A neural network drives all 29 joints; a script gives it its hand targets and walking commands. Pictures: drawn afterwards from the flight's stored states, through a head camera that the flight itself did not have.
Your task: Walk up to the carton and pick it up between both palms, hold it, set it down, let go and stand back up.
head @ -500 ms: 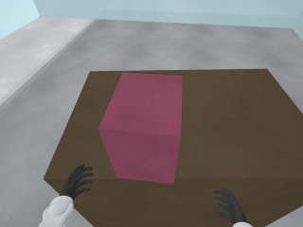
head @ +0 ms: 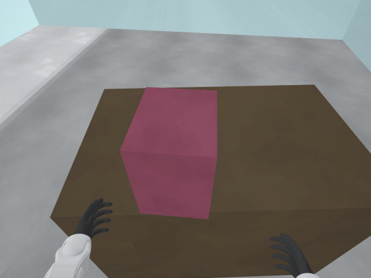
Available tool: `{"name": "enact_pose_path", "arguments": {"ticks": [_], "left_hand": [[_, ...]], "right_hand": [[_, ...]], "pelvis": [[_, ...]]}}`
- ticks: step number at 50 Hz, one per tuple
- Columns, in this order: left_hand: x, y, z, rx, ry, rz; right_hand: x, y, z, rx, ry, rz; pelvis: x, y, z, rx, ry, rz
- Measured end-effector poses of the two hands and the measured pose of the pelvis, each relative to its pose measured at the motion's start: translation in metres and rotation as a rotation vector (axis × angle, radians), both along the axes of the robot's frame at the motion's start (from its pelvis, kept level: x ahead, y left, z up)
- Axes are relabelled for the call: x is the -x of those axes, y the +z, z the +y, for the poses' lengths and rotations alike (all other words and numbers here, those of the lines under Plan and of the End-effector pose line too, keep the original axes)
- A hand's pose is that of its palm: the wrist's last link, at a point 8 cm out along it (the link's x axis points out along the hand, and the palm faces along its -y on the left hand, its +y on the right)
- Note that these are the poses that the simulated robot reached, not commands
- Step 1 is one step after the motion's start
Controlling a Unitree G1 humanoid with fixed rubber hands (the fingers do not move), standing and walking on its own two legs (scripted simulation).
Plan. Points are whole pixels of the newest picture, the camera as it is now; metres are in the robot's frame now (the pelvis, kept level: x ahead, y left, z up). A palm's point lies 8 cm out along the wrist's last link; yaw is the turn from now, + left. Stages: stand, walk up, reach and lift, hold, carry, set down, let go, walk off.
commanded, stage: stand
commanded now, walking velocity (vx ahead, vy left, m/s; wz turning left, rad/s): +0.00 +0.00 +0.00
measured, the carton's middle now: (177, 153) +0.40 +0.05 +0.03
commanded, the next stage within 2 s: none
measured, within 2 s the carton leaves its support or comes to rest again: neither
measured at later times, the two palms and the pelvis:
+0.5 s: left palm out of the picture +0.07 +0.27 -0.12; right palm out of the picture +0.09 -0.22 -0.11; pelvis +0.00 +0.02 -0.01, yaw +2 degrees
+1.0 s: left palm out of the picture +0.07 +0.30 -0.12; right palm out of the picture +0.12 -0.20 -0.11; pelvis +0.01 +0.04 -0.01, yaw +2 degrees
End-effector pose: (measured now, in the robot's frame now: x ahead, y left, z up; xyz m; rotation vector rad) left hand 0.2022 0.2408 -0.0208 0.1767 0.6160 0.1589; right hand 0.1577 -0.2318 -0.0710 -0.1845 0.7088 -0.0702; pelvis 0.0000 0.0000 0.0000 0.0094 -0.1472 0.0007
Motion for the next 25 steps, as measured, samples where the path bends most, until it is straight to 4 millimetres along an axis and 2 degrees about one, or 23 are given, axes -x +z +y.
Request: {"name": "enact_pose_path", "arguments": {"ticks": [4,7,12,16,20,25], "left_hand": [[0.004,-0.004,0.002,-0.022,-0.041,-0.037],[0.016,-0.016,0.009,-0.045,-0.052,-0.026],[0.059,-0.057,0.021,-0.036,-0.03,0.153],[0.096,-0.083,0.027,-0.009,-0.001,0.288],[0.121,-0.097,0.03,0.013,0.026,0.368],[0.134,-0.104,0.033,0.024,0.045,0.404]], "right_hand": [[0.006,-0.007,0.007,0.003,0.006,0.016],[0.022,-0.019,0.007,0.01,-0.003,0.079],[0.055,-0.035,0.004,0.024,-0.029,0.211],[0.072,-0.04,0.002,0.046,-0.047,0.284],[0.075,-0.039,0.003,0.064,-0.056,0.308],[0.063,-0.037,0.009,0.071,-0.05,0.29]], "pelvis": [[0.002,-0.003,0.003,0.005,0.008,0.04],[0.004,-0.006,0.006,0.009,0.014,0.071],[0.003,-0.007,0.011,0.014,0.021,0.098],[0.002,-0.008,0.015,0.017,0.025,0.104],[0.0,-0.009,0.019,0.019,0.027,0.108],[-0.003,-0.009,0.025,0.021,0.03,0.109]]}}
